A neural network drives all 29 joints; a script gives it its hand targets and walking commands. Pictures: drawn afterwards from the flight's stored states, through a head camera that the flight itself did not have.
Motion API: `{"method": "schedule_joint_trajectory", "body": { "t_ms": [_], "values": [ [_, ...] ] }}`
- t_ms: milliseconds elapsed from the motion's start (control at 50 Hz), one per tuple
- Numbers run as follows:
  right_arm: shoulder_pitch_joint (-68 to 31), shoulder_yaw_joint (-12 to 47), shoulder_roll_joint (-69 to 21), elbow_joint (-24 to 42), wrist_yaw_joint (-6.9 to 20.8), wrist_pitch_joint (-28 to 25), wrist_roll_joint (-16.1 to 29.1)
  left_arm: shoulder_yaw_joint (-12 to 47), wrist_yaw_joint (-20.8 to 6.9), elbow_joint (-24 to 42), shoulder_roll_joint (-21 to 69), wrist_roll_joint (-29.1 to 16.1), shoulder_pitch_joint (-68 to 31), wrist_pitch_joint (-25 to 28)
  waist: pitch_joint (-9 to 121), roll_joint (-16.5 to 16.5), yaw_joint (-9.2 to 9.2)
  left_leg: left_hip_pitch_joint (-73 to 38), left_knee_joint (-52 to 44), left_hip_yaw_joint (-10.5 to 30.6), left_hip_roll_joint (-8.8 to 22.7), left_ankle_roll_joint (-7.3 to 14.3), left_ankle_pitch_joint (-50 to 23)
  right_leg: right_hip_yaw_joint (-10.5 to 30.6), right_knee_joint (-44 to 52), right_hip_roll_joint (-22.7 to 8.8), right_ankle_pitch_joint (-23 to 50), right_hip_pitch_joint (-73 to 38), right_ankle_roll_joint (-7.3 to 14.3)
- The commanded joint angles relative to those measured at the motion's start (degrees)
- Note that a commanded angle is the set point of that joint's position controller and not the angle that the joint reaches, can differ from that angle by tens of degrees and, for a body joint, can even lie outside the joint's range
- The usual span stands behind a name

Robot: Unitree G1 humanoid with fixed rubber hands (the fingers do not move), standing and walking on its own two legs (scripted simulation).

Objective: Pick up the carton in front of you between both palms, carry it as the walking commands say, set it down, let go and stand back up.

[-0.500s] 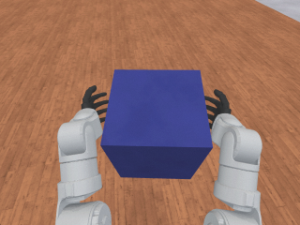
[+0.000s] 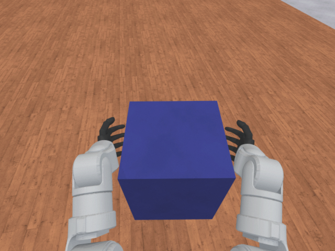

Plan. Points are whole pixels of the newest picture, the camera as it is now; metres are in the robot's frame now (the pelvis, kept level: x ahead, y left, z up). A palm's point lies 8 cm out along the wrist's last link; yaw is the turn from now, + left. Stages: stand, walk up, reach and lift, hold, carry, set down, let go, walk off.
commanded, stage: carry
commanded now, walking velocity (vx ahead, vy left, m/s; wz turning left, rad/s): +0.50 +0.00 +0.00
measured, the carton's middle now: (173, 163) +0.34 +0.00 +0.03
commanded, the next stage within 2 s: none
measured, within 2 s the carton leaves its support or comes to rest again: neither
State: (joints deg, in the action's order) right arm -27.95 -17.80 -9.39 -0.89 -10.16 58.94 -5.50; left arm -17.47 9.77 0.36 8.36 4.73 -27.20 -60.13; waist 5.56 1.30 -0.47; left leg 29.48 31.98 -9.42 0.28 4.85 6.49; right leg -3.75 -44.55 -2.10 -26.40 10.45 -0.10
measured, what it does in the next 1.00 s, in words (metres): walks ahead: right foot, then left foot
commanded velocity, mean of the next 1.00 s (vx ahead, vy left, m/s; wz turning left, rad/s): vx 0.50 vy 0.00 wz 0.00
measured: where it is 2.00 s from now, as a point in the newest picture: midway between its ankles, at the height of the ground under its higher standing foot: (166, 140)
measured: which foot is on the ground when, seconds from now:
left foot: down 0.00-0.46, up 0.48-0.94, down 0.96-1.00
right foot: up 0.00-0.42, down 0.44-0.98, up 1.00-1.00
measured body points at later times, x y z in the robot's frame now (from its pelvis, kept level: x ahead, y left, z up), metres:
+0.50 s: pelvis +0.32 -0.03 +0.01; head +0.28 -0.04 +0.45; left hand +0.56 +0.13 +0.10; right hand +0.56 -0.17 +0.10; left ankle +0.13 +0.07 -0.66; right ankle +0.40 -0.10 -0.72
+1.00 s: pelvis +0.64 +0.02 +0.00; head +0.61 +0.03 +0.45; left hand +0.87 +0.18 +0.07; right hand +0.87 -0.13 +0.08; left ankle +0.75 +0.11 -0.72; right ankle +0.42 -0.10 -0.69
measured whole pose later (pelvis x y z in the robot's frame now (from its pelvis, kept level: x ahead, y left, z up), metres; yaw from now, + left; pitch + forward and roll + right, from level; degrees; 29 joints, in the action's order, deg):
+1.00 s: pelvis +0.64 +0.02 +0.00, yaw +0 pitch +3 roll +1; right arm 3.9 -1.9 -7.7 26.4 -8.8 65.5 -0.6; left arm -3.7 8.8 26.8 7.6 0.8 3.8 -66.0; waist 8.2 2.6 0.1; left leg 29.0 31.4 -13.9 3.1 4.0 4.8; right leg -7.7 -39.6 -6.2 -26.6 1.5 -2.0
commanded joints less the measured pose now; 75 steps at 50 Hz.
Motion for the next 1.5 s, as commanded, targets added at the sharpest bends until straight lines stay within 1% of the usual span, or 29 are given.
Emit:
{"method": "schedule_joint_trajectory", "body": {
  "t_ms": [0,40,60,220,340,400,420,440,460,500,540,620,760,860,920,940,960,980,1020,1040,1060,1140,1220,1280,1340,1420,1440,1460,1480],
  "values": [
    [-26.1,34.9,-45.6,3.0,0.5,-0.2,9.7,36.4,-0.5,3.6,47.8,-9.4,-29.2,1.1,25.7,-16.4,-1.00,-47.7,-12.8,41.3,23.0,10.9,-2.9,4.6,-30.6,3.0,-1.2,32.1,0.5],
    [-25.2,38.7,-49.9,8.7,1.9,-1.4,11.6,38.2,-1.1,6.6,51.7,-10.0,-26.7,2.1,21.9,-4.9,-0.87,-41.0,-13.3,30.9,19.6,7.4,-8.6,5.1,-25.6,-1.2,3.9,32.0,0.8],
    [-24.2,40.6,-51.1,11.4,2.6,-2.0,12.1,39.3,-1.6,7.9,52.7,-10.2,-24.2,2.6,20.9,-4.3,-0.67,-38.0,-14.6,27.0,18.7,6.2,-10.4,4.9,-20.6,-2.7,6.0,30.4,0.4],
    [-0.7,44.0,-48.5,24.0,4.0,-1.7,14.4,44.3,-1.8,21.2,51.2,-10.6,-0.4,2.8,17.2,-9.1,-0.68,-40.0,-18.5,11.1,13.2,3.0,-20.9,-2.8,6.4,-1.2,16.5,26.6,-1.8],
    [10.3,44.3,-40.7,33.2,3.1,2.4,14.2,46.1,-2.1,32.5,43.2,-13.4,7.7,-1.4,9.6,-10.1,-0.94,-38.4,-17.0,5.7,12.2,1.1,-28.3,-7.4,17.7,0.4,23.4,21.0,0.3],
    [12.5,44.7,-35.6,36.5,2.5,5.2,14.0,45.1,-1.9,34.1,38.0,-13.6,11.1,-4.0,12.5,-8.2,0.48,-29.2,-1.9,-0.2,9.9,-2.1,-33.7,-12.3,20.3,4.2,19.5,0.7,2.2],
    [11.8,44.6,-33.1,37.3,2.1,6.0,14.0,44.2,-1.5,33.9,35.9,-13.4,12.4,-4.7,14.8,-5.5,1.73,-19.6,8.1,-1.4,8.6,-3.8,-21.2,-4.9,20.1,-1.1,14.9,-10.3,3.0],
    [10.9,45.1,-31.0,39.1,1.8,7.0,14.6,43.0,-1.0,33.8,33.3,-12.8,12.3,-5.4,17.6,7.7,2.13,-3.5,26.0,-1.1,2.7,-6.2,-4.3,21.9,25.3,-16.4,6.6,-20.6,9.7],
    [10.2,45.5,-30.0,39.6,1.6,7.7,15.1,42.7,-0.8,33.2,32.9,-13.3,12.7,-5.9,15.7,15.5,2.45,9.9,36.6,3.7,-1.9,-6.1,19.9,35.0,30.7,-21.9,12.1,-24.4,14.9],
    [9.8,45.7,-32.2,38.1,1.7,8.1,15.4,43.5,-1.3,34.3,34.8,-14.3,11.0,-6.4,12.8,5.6,1.59,12.4,43.3,9.5,4.7,-3.4,18.2,25.7,30.3,-20.2,18.0,-16.2,13.8],
    [10.0,45.0,-34.9,35.9,2.0,7.9,14.6,44.7,-2.0,35.0,36.5,-15.1,8.0,-6.4,10.1,-0.4,0.86,7.5,34.3,10.5,8.7,-3.8,11.7,16.5,34.8,-17.3,10.1,-5.0,9.3],
    [12.4,44.0,-35.8,33.4,1.7,7.4,11.9,45.8,-3.0,33.6,36.0,-15.8,8.8,-6.2,7.0,4.2,0.76,5.3,19.7,5.8,8.3,-6.0,4.6,7.4,40.5,-14.7,6.1,0.0,8.2],
    [12.0,44.6,-33.5,33.7,0.9,7.1,12.3,43.6,-2.1,32.2,33.0,-13.7,11.2,-5.8,2.3,5.1,1.26,8.1,2.6,1.2,6.6,-6.3,-7.3,-0.3,40.2,-11.7,18.3,-7.9,6.8],
    [12.3,45.2,-32.9,34.8,1.3,7.2,13.4,43.2,-1.5,31.8,33.4,-12.7,12.6,-5.6,0.1,7.1,1.78,5.8,-3.5,-2.0,4.9,-4.5,-5.1,-2.6,35.1,-12.0,32.9,-14.5,6.2],
    [13.8,44.7,-33.7,34.2,1.6,6.6,13.4,44.9,-1.7,33.4,34.2,-13.4,12.1,-5.2,6.6,6.4,0.34,-13.3,-7.3,-8.3,-1.1,-2.8,0.6,-8.8,16.9,-9.4,51.8,-12.3,3.3],
    [15.4,44.3,-33.9,33.6,1.7,6.3,12.9,45.5,-1.7,34.0,34.3,-13.5,12.1,-5.0,12.3,2.8,-0.78,-28.5,-6.5,-3.8,2.1,-2.4,2.8,-9.2,5.2,-7.7,44.9,-3.6,1.5],
    [15.6,43.9,-33.7,33.4,1.7,5.8,12.8,46.6,-1.9,35.9,34.5,-14.1,11.8,-5.0,18.9,-9.8,-1.35,-42.6,-11.0,22.6,18.3,4.3,12.6,-8.4,-13.4,-2.3,31.6,12.9,-1.8],
    [16.4,44.4,-35.4,32.9,2.0,5.3,13.4,47.6,-2.2,36.8,35.2,-14.6,11.5,-4.9,20.2,-21.4,-1.18,-48.0,-18.8,40.0,25.2,8.7,4.9,-3.5,-25.7,4.1,2.0,26.2,-2.1],
    [15.4,45.7,-39.4,35.0,3.3,4.1,14.4,49.4,-3.2,35.8,40.4,-15.0,10.8,-3.7,18.3,-10.7,-1.17,-41.9,-15.5,28.7,22.3,7.1,-7.7,3.7,-32.7,-2.2,2.2,29.7,0.9],
    [14.0,46.5,-41.4,35.6,4.0,3.3,14.6,49.2,-3.8,34.9,42.6,-14.6,11.1,-3.0,16.4,-4.8,-0.79,-36.4,-16.2,23.6,21.2,4.5,-7.0,4.4,-28.6,-4.6,6.0,28.2,1.5],
    [13.1,47.4,-42.6,35.8,4.6,2.8,14.6,49.1,-4.2,34.0,44.0,-14.1,11.6,-2.4,15.1,-4.0,-0.36,-31.3,-18.4,19.9,19.8,2.6,-2.8,4.4,-23.8,-5.8,8.8,25.9,1.4],
    [15.3,48.6,-41.0,35.2,6.1,2.1,15.3,48.2,-4.0,32.9,43.7,-11.1,15.3,-1.0,11.5,-8.6,-0.19,-25.2,-25.4,11.4,16.9,1.7,8.1,0.3,-11.6,-5.6,15.3,23.9,0.0],
    [15.8,48.1,-37.1,36.0,5.8,2.5,15.6,47.5,-2.9,33.5,40.7,-10.3,16.0,-1.4,6.1,-8.2,-0.48,-27.2,-27.8,7.2,15.2,2.2,4.8,-2.8,1.9,-5.4,22.0,27.6,-1.7],
    [16.5,46.9,-33.7,37.2,4.3,3.4,15.2,47.0,-2.0,35.2,37.3,-11.3,15.7,-2.5,3.2,-8.3,-0.73,-28.8,-27.2,4.2,14.3,1.9,0.0,-4.9,8.2,-4.4,26.0,27.1,-1.5],
    [17.6,45.2,-30.2,37.1,2.5,4.7,14.2,46.0,-1.1,36.1,33.0,-12.3,15.7,-4.0,0.5,-9.1,-0.53,-30.3,-22.6,0.4,13.4,0.8,-16.2,-7.4,13.4,-2.4,27.0,24.7,-0.3],
    [17.0,44.3,-28.4,38.1,0.9,6.2,13.6,44.9,-0.6,36.5,30.0,-13.5,16.3,-5.3,5.0,-8.7,1.27,-28.4,-4.8,-5.5,10.0,-4.3,-31.3,-12.2,22.3,2.5,32.7,4.6,0.2],
    [16.3,44.4,-28.2,38.4,0.7,6.4,13.6,44.5,-0.6,36.9,29.7,-13.6,15.9,-5.5,7.8,-6.0,1.64,-23.5,3.5,-5.4,8.2,-6.3,-25.1,-9.8,23.9,-0.1,37.7,-5.1,-0.3],
    [15.0,45.0,-28.0,39.2,0.6,6.8,14.0,43.9,-0.6,37.3,29.1,-13.7,15.8,-5.7,13.4,4.3,1.81,-15.1,16.8,-4.2,5.5,-8.1,-3.4,3.9,19.4,-12.7,58.5,-16.2,2.1],
    [16.2,46.0,-29.1,39.5,0.8,7.2,15.2,43.7,-0.7,36.6,29.2,-14.5,15.3,-5.7,20.8,14.7,2.10,-2.8,30.6,1.1,-0.7,-9.2,23.2,19.6,20.2,-22.4,66.1,-29.0,11.9]
  ]
}}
